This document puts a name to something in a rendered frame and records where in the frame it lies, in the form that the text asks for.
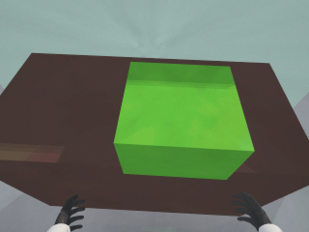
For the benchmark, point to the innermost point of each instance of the robot right hand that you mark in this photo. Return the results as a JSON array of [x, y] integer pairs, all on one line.
[[258, 216]]

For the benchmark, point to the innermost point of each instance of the robot left hand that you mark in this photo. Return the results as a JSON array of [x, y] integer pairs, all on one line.
[[67, 211]]

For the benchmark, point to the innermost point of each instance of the carton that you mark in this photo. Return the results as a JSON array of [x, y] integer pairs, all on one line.
[[181, 120]]

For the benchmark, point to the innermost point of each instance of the pedestal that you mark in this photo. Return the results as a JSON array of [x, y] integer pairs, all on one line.
[[58, 121]]

